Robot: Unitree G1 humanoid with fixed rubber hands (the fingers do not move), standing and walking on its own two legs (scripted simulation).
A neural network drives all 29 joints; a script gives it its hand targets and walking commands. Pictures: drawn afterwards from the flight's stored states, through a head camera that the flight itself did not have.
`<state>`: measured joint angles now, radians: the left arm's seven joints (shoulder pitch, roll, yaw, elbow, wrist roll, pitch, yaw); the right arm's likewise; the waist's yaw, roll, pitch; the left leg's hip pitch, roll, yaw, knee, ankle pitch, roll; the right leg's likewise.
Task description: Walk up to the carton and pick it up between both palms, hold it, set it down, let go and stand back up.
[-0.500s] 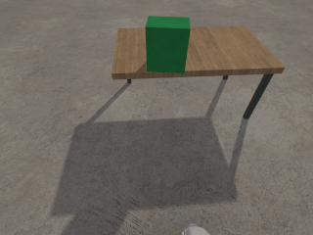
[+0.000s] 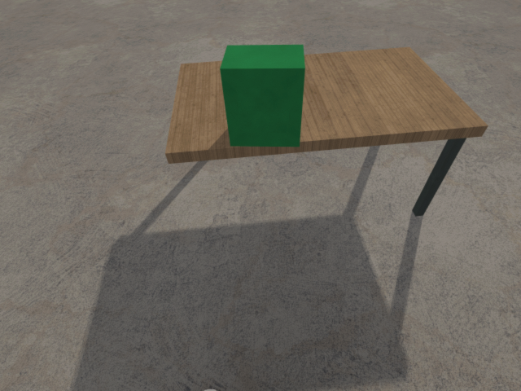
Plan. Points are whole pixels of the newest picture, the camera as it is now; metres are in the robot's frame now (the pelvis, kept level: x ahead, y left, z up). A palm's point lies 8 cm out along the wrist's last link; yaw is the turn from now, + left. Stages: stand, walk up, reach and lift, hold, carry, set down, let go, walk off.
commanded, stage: walk up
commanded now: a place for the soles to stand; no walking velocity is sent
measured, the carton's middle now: (264, 98) +1.00 -0.02 -0.08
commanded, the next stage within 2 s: none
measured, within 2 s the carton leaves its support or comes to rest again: neither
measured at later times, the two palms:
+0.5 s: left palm (69, 352) +0.23 +0.35 -0.09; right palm (445, 382) +0.16 -0.27 -0.09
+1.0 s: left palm (91, 325) +0.27 +0.32 -0.09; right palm (423, 298) +0.30 -0.30 -0.11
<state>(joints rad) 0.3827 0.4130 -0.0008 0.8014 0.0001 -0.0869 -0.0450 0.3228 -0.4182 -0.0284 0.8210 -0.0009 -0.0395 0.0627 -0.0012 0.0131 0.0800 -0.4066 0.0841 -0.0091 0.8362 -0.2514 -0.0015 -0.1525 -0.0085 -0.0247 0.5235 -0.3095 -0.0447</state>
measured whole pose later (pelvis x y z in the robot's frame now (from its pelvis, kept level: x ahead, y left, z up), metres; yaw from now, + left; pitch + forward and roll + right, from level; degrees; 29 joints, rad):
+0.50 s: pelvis +0.14 +0.04 +0.00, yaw +0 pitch +0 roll +0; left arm 0.25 0.42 0.00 0.80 0.00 -0.04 -0.05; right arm 0.43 -0.40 -0.03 0.81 0.00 -0.09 0.03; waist 0.00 -0.02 0.01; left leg -0.22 0.02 0.05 0.50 -0.29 0.02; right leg -0.56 -0.07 -0.02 0.85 -0.28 -0.03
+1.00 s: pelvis +0.24 +0.01 +0.00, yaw +0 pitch -3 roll +1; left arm 0.39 0.41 0.00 0.80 0.00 -0.08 -0.03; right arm 0.28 -0.41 -0.03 0.81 0.00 -0.01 0.04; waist 0.00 0.03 0.12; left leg -0.41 0.05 -0.01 0.82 -0.29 -0.01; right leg -0.17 -0.03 -0.04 0.53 -0.30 -0.03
